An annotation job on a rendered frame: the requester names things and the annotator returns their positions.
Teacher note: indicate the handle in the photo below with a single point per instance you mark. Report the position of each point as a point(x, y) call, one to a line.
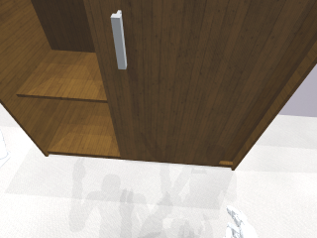
point(119, 39)

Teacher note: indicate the left robot hand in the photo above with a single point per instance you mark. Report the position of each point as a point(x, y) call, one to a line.
point(4, 154)

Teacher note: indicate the wardrobe door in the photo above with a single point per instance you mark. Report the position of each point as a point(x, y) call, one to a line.
point(195, 69)
point(297, 50)

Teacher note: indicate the right robot hand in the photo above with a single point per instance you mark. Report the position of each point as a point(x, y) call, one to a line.
point(245, 231)

